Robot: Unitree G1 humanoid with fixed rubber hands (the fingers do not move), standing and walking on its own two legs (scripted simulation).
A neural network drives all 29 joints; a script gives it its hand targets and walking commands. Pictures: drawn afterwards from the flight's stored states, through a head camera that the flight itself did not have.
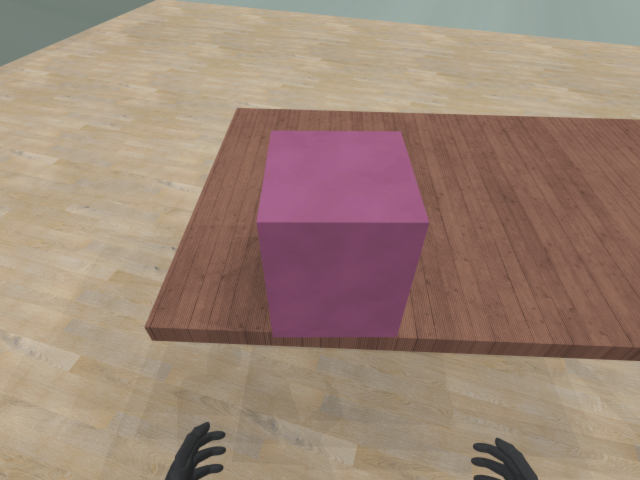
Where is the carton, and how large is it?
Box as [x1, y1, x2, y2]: [256, 131, 428, 337]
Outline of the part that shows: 271,131 256,222 273,337 396,336 428,225 427,216 400,131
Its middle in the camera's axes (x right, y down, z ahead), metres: +0.02 -0.01 +0.60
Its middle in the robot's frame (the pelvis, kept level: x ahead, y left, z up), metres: +0.48 +0.00 +0.05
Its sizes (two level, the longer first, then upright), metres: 0.210 0.200 0.250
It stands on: a table, 0.70 m high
